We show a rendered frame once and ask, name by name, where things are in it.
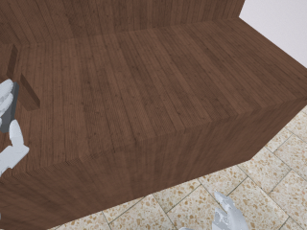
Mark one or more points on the counter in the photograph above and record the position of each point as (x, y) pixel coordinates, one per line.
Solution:
(120, 99)

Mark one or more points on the left robot hand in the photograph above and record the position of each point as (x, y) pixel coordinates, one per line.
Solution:
(11, 155)

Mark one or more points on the right robot hand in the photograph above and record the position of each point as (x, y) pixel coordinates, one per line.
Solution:
(232, 220)

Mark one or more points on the tap lever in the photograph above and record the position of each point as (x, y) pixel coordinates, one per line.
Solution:
(9, 114)

